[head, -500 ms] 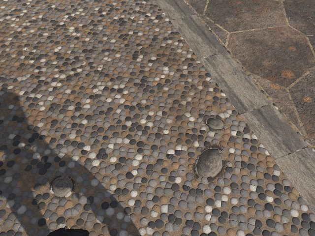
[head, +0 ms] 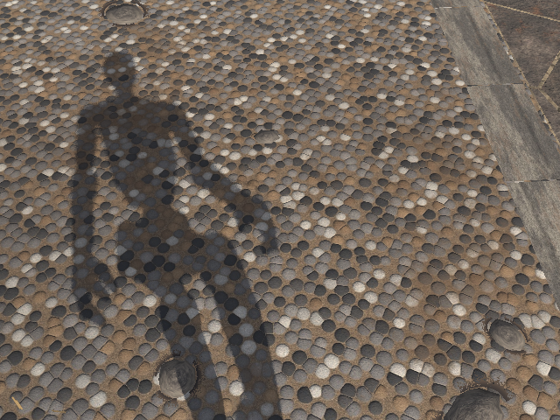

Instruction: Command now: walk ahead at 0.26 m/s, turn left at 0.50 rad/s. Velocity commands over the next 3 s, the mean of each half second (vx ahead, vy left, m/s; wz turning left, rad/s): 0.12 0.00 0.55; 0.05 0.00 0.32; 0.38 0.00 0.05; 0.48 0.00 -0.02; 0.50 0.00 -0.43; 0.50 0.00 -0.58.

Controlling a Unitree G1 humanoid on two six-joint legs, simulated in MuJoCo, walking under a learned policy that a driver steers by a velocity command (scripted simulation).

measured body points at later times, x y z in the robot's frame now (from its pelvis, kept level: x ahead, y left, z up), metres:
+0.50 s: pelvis +0.11 -0.01 +0.01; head +0.14 +0.01 +0.45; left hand +0.17 +0.28 -0.12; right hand +0.26 -0.26 -0.11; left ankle +0.15 +0.06 -0.73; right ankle +0.18 -0.16 -0.69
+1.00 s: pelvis +0.14 -0.04 +0.01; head +0.16 -0.05 +0.46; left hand +0.08 +0.23 -0.11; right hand +0.35 -0.23 -0.12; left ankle +0.04 +0.04 -0.71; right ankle +0.17 -0.13 -0.73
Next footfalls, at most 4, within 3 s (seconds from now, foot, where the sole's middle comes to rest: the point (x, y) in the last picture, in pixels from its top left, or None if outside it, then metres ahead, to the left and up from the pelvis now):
0.06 left None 0.19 0.07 -0.77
0.64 right None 0.21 -0.11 -0.77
1.04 left None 0.09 0.05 -0.77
1.44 right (312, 410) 0.47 -0.01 -0.77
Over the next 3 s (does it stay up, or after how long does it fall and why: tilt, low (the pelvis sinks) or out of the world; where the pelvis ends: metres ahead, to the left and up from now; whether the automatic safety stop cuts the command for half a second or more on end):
stays up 1.09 0.26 0.01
